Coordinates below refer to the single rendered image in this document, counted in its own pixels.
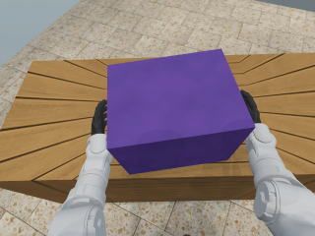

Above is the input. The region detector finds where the pedestal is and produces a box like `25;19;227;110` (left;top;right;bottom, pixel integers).
0;52;315;204

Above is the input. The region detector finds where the left robot upper arm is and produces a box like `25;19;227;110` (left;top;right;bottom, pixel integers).
48;205;107;236

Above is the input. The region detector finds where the robot right forearm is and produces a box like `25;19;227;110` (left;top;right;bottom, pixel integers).
245;123;306;191

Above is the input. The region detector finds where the right robot upper arm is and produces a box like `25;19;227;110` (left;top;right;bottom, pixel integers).
253;180;315;236

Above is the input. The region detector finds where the robot right hand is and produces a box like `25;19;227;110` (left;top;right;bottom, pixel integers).
240;89;262;124

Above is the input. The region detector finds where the robot left hand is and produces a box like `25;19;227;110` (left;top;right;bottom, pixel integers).
91;99;107;136

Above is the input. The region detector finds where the carton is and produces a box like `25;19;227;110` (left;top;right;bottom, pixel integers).
106;48;256;175

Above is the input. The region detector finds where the robot left forearm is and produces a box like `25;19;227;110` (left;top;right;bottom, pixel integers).
47;134;113;236

